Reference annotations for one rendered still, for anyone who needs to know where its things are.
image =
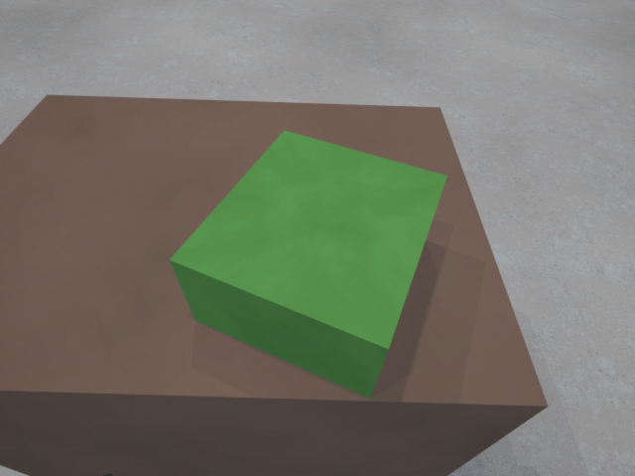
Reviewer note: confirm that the pedestal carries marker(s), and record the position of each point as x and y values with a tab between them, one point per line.
103	369

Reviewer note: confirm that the carton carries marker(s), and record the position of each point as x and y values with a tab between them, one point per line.
311	255

